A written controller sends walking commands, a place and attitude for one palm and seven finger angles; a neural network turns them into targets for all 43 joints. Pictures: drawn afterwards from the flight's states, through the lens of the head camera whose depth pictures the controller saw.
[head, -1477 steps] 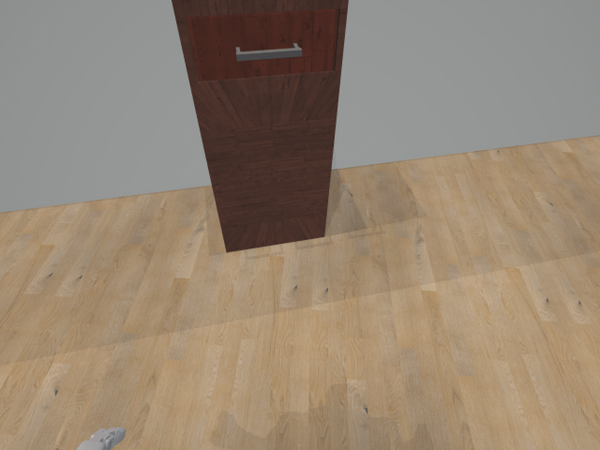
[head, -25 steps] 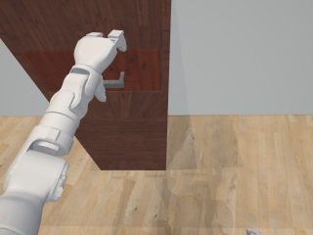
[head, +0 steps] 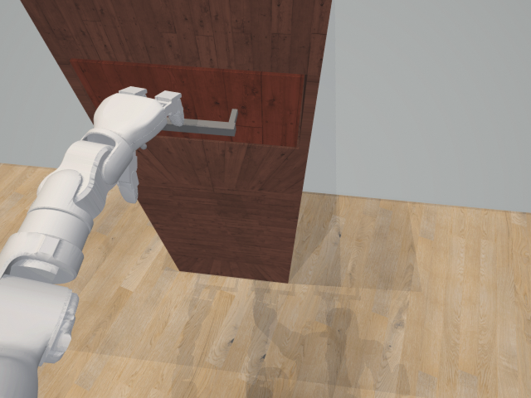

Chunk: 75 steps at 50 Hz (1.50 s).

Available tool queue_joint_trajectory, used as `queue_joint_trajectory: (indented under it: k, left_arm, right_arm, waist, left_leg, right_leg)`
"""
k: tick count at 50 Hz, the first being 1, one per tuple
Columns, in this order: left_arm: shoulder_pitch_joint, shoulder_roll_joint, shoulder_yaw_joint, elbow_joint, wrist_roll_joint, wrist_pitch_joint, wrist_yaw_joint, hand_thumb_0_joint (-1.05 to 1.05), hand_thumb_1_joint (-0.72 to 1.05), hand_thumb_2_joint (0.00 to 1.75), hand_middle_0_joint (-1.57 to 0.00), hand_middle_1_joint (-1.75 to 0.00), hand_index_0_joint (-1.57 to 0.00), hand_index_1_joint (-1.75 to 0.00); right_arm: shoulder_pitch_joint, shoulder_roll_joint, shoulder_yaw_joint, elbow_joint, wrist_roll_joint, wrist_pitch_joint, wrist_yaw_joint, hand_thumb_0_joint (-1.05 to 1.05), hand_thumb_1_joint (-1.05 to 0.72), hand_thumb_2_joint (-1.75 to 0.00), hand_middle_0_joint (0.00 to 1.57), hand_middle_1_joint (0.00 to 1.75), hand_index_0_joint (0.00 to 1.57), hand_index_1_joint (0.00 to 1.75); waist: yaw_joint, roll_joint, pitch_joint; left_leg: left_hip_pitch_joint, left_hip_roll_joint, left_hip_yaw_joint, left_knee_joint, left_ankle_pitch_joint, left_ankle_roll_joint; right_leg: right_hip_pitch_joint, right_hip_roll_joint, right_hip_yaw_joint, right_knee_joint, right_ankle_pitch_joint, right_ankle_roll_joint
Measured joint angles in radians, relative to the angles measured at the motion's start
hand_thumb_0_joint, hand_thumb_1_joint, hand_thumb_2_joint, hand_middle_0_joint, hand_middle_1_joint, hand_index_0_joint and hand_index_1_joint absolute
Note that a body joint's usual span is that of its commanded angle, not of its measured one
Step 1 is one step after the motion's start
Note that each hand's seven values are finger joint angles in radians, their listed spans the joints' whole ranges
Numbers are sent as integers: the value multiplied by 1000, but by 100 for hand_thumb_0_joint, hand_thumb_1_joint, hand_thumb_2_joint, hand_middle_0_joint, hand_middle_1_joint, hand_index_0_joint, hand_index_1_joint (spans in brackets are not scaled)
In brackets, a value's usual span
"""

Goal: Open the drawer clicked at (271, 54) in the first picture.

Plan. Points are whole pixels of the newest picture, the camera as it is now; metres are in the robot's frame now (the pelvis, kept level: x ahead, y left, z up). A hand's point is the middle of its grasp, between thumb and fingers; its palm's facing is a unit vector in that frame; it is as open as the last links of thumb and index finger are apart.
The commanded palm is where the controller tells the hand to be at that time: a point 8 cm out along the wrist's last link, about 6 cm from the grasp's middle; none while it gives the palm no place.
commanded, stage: lower the fingers behind the handle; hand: left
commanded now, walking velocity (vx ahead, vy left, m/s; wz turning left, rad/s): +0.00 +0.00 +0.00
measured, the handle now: (189, 118) +0.55 +0.17 +0.08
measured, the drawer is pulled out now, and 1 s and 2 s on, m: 0.00 0.00 0.00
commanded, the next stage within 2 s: close the thumb around the handle in 1.32 s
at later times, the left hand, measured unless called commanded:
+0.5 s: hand (163, 140) +0.49 +0.20 +0.08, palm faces -0.09 +0.01 -1.00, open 13.7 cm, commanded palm +0.47 +0.22 +0.13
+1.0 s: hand (169, 148) +0.50 +0.20 +0.05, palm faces -0.04 +0.00 -1.00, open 13.8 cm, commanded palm +0.47 +0.21 +0.11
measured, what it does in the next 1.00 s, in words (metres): stands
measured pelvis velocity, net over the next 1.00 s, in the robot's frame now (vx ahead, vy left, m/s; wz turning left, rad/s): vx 0.02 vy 0.01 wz -0.05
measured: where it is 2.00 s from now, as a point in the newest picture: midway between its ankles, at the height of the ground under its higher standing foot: outside the picture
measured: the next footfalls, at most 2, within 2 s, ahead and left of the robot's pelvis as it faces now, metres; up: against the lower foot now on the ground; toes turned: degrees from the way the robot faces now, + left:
none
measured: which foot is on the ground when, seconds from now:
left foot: down 0.00-1.00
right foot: down 0.00-1.00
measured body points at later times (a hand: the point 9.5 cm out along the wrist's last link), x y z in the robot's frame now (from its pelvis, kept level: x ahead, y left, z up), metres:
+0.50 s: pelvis +0.01 +0.01 +0.00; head +0.07 -0.02 +0.44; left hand +0.49 +0.20 +0.14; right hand +0.06 -0.25 -0.14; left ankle -0.02 +0.10 -0.73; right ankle +0.01 -0.11 -0.73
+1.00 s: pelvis +0.02 +0.01 -0.01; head +0.09 -0.01 +0.43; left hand +0.49 +0.20 +0.11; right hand +0.05 -0.26 -0.15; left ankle -0.02 +0.10 -0.73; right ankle +0.01 -0.11 -0.73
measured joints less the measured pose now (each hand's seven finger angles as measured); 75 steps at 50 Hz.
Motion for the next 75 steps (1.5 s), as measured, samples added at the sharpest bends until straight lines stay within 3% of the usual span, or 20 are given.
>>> queue_joint_trajectory:
  k: [4,8,11,15,19,22,26,32,41,49,56,62,75]
  left_arm:
    - [-31,-59,-9,14,-5,-9,82,0,-49,30,-33,-120,-30,-120]
    - [-68,-100,36,96,35,61,171,0,-49,30,-33,-120,-31,-120]
    - [-58,-122,84,111,60,100,216,0,-49,31,-39,-127,-34,-122]
    - [-44,-143,94,149,85,164,228,0,-49,31,-41,-128,-37,-127]
    - [-46,-117,102,227,86,223,189,1,-49,31,-37,-125,-36,-126]
    - [-28,-80,127,243,80,204,142,1,-49,31,-35,-123,-34,-125]
    - [0,-59,114,179,75,113,108,0,-49,31,-33,-123,-33,-122]
    - [14,-61,109,151,78,46,162,0,-49,30,-31,-121,-30,-120]
    - [3,-88,106,181,102,100,262,0,-49,30,-31,-120,-31,-120]
    - [12,-106,104,209,95,157,245,0,-49,31,-31,-120,-32,-121]
    - [51,-100,124,175,88,119,216,0,-49,31,-29,-120,-32,-121]
    - [70,-101,126,150,90,94,232,0,-49,31,-29,-120,-31,-120]
    - [55,-112,111,158,98,131,248,0,-48,31,-29,-120,-31,-120]
  right_arm:
    - [-17,-9,-9,30,-7,0,29,1,-91,-90,20,30,20,30]
    - [-42,14,6,22,-15,6,58,0,-91,-90,20,30,20,30]
    - [-37,39,19,11,-21,19,71,0,-91,-90,20,30,20,30]
    - [-33,73,45,16,-17,49,81,0,-91,-90,20,30,20,30]
    - [-43,102,75,6,-1,64,68,0,-90,-90,20,30,20,30]
    - [-38,108,81,-18,3,59,50,0,-90,-90,21,30,20,30]
    - [-15,90,59,-35,-4,45,37,0,-90,-90,21,30,20,30]
    - [-6,42,17,-17,-16,29,42,0,-90,-90,20,30,20,30]
    - [-9,32,-7,12,-29,21,66,0,-91,-90,20,30,20,30]
    - [1,66,13,11,-26,37,75,0,-90,-90,20,30,20,30]
    - [3,82,24,2,-26,47,71,0,-90,-90,20,30,20,30]
    - [-5,74,20,-3,-25,46,72,0,-90,-90,20,30,20,30]
    - [-25,53,6,-8,-25,41,72,0,-90,-90,20,30,20,30]
  waist:
    - [-17,-1,-17]
    - [-50,8,-39]
    - [-51,26,-56]
    - [-44,51,-75]
    - [-58,53,-67]
    - [-67,44,-56]
    - [-60,32,-51]
    - [-52,14,-52]
    - [-60,15,-71]
    - [-63,36,-88]
    - [-59,42,-88]
    - [-51,37,-86]
    - [-53,30,-85]
  left_leg:
    - [-38,-5,1,31,-17,4]
    - [-70,-1,27,42,-28,9]
    - [-78,3,48,41,-34,13]
    - [-62,7,64,31,-37,16]
    - [-37,10,73,14,-32,14]
    - [-32,13,72,8,-27,12]
    - [-43,15,59,20,-29,9]
    - [-92,12,45,64,-46,8]
    - [-149,12,39,106,-66,9]
    - [-135,16,46,101,-74,11]
    - [-112,18,51,88,-74,11]
    - [-108,17,51,89,-74,11]
    - [-115,15,49,92,-71,11]
  right_leg:
    - [-37,-5,0,27,-15,4]
    - [-82,0,27,46,-19,9]
    - [-99,5,48,50,-19,13]
    - [-91,10,64,46,-20,17]
    - [-73,14,73,37,-16,16]
    - [-68,18,72,30,-10,13]
    - [-70,18,58,31,-11,9]
    - [-110,13,43,67,-29,8]
    - [-162,13,37,100,-46,9]
    - [-150,18,44,94,-50,10]
    - [-131,20,50,85,-50,11]
    - [-128,19,49,87,-52,11]
    - [-134,17,48,90,-49,11]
